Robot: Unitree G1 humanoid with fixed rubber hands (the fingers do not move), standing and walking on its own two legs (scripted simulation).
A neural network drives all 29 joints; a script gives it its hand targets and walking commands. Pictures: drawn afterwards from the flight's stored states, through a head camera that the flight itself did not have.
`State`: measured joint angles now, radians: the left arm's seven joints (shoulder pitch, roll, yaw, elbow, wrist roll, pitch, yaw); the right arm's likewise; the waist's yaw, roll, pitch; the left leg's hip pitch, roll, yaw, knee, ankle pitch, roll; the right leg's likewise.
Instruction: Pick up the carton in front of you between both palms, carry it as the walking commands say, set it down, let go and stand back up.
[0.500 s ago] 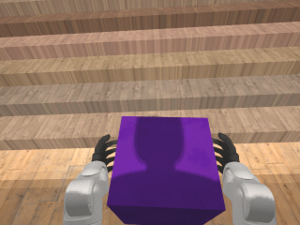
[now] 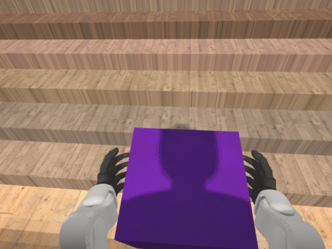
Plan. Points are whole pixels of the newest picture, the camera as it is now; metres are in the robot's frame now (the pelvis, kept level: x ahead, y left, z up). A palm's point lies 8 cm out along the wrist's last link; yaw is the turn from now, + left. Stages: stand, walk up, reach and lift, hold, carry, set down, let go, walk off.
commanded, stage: carry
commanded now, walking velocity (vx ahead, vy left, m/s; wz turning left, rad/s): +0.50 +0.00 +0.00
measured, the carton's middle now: (182, 196) +0.24 +0.00 +0.04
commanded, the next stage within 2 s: none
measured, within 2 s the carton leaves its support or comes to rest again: neither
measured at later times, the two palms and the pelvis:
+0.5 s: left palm (128, 63) +0.66 +0.19 +0.15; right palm (220, 61) +0.66 -0.12 +0.15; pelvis +0.32 +0.02 +0.00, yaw +1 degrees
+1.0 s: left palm (128, 24) +1.01 +0.25 +0.17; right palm (195, 25) +1.00 -0.06 +0.16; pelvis +0.65 +0.11 +0.04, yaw +1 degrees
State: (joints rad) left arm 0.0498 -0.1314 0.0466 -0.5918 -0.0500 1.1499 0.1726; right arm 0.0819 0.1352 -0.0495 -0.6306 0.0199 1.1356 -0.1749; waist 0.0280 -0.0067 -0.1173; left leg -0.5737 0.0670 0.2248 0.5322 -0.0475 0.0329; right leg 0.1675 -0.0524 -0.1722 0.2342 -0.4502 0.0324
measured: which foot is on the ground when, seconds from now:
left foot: up 0.00-0.00, down 0.02-0.54, up 0.56-0.92, down 0.94-1.00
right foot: down 0.00-0.06, up 0.08-0.50, down 0.52-0.96, up 0.98-1.00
